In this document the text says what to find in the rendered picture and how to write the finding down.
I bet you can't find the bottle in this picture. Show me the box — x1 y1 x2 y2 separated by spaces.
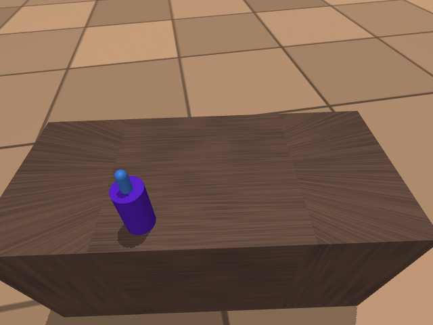
109 169 156 235

